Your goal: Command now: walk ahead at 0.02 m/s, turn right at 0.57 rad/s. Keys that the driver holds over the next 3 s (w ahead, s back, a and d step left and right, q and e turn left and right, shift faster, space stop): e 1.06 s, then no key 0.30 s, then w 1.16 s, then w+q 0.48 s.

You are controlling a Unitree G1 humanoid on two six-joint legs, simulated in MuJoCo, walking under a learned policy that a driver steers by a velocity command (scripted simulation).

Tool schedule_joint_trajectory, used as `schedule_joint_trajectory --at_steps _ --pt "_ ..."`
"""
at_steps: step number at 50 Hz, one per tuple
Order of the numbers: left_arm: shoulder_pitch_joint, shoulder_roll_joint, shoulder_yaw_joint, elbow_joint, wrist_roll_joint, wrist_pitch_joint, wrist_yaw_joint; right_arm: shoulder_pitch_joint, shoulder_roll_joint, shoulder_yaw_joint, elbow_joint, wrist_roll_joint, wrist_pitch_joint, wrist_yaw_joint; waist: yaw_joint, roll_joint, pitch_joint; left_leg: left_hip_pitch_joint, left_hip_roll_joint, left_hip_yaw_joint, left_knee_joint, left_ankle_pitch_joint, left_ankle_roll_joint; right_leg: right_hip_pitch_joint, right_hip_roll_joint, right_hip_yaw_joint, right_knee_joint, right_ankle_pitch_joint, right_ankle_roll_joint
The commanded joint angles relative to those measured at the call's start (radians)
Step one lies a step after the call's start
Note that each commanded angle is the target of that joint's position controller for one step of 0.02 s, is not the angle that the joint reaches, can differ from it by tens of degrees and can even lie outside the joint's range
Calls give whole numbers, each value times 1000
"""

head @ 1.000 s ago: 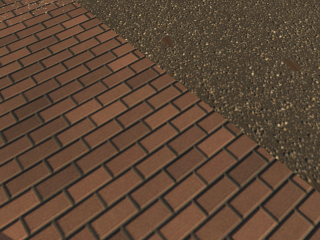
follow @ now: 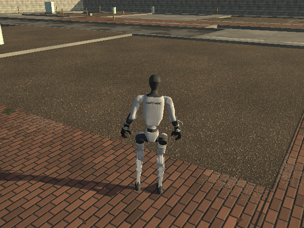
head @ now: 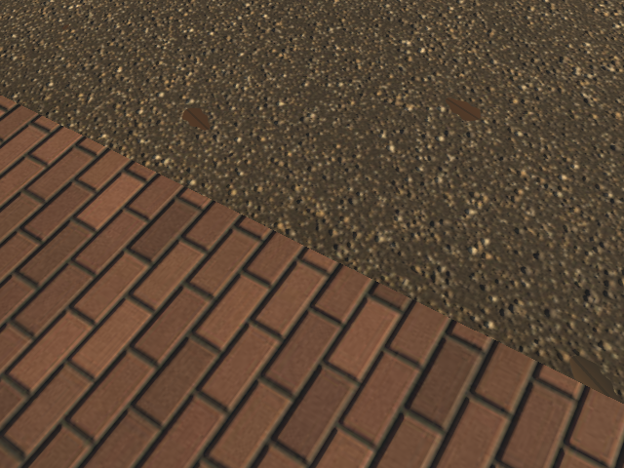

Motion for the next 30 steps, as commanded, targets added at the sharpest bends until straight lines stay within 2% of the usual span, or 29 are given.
schedule_joint_trajectory --at_steps 1,4,9,11,13,14,15,16,17,18,19,20,21,23,27,28,29,30 --pt "-20 171 46 -76 -2 -11 18 13 -71 -18 -54 5 -12 -6 -16 -137 -195 -59 -1 -54 -87 63 -11 238 -236 267 -110 450 -185" --pt "-20 186 52 -80 -6 -3 25 -8 -56 -11 -58 5 -12 -1 -2 -151 -187 6 -16 -66 -223 92 -23 201 -220 296 -111 329 -181" --pt "-37 185 51 -90 -5 9 16 -7 -74 -14 -62 13 -22 17 9 -189 -157 113 -43 -75 -380 87 -9 138 -200 396 -106 203 -171" --pt "-52 181 49 -96 -10 14 15 19 -77 -16 -59 15 -33 26 -4 -195 -157 164 -50 -72 -486 109 6 143 -186 436 -79 219 -156" --pt "-72 164 42 -107 -21 22 22 89 -88 -24 -38 12 -41 34 -46 -174 -161 314 -27 -61 -702 282 38 89 -131 423 -19 163 -96" --pt "-43 122 29 -112 -15 22 23 121 -151 -39 -37 -4 -38 29 -33 -60 -185 435 135 -190 -746 337 96 -20 -64 350 111 -28 -40" --pt "1 89 24 -135 -19 14 20 92 -235 -54 -37 -23 -25 22 29 234 -142 471 329 -428 -779 524 247 -233 114 135 294 -371 25" --pt "4 176 49 -121 -3 3 18 66 -177 -40 -65 -42 -28 21 1 210 -138 410 419 -500 -788 566 349 -263 60 124 544 -456 70" --pt "22 217 68 -101 -12 4 14 15 -126 -23 -84 -36 -30 14 20 134 -122 379 370 -403 -776 550 330 -255 34 131 650 -391 83" --pt "42 203 71 -78 -14 15 16 -29 -101 -17 -91 -22 -28 10 38 105 -98 366 299 -303 -764 505 280 -257 23 114 696 -332 101" --pt "50 181 67 -70 -11 25 18 -40 -86 -11 -95 -6 -27 5 29 104 -82 379 264 -245 -762 477 257 -285 17 105 733 -275 118" --pt "44 152 59 -74 -14 32 15 -31 -84 -7 -93 -1 -24 0 20 108 -71 382 247 -200 -762 499 256 -295 11 91 748 -245 132" --pt "26 132 51 -86 -19 33 12 -13 -88 -7 -88 -3 -19 -5 7 113 -64 386 228 -157 -769 506 258 -297 6 59 721 -219 141" --pt "-32 107 39 -121 -25 30 8 40 -104 -12 -80 -10 -9 -14 -34 133 -75 465 239 -129 -770 532 276 -320 -18 27 620 -198 157" --pt "-61 83 21 -156 -15 30 -8 53 -157 -31 -84 -4 1 -5 -58 150 -115 487 279 -72 -758 586 286 -197 -63 -26 413 -216 152" --pt "127 -16 -41 -79 111 -10 -61 78 -83 -21 -112 -21 -57 6 -42 61 -92 376 293 -104 -903 231 321 -126 -84 -51 430 -122 117" --pt "125 20 -14 -81 112 -34 -84 35 -111 -28 -131 -16 -86 4 -25 92 -36 330 297 -116 -921 59 291 -87 -78 -49 391 -177 94" --pt "106 75 2 -91 93 -53 -100 2 -128 -35 -151 -16 -101 -5 -32 103 -44 347 290 -93 -913 29 274 -76 -72 -66 338 -181 69"
Next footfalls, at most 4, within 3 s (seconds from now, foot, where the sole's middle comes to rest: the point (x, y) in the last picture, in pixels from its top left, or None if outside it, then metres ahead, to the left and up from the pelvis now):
0.28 left None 0.08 0.14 -0.78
0.68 right None -0.02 -0.12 -0.78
1.16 left None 0.18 0.02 -0.78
1.42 right None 0.00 -0.15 -0.78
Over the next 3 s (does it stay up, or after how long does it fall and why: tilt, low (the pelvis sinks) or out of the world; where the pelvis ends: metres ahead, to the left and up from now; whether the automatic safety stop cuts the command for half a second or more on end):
stays up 0.62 -0.57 -0.06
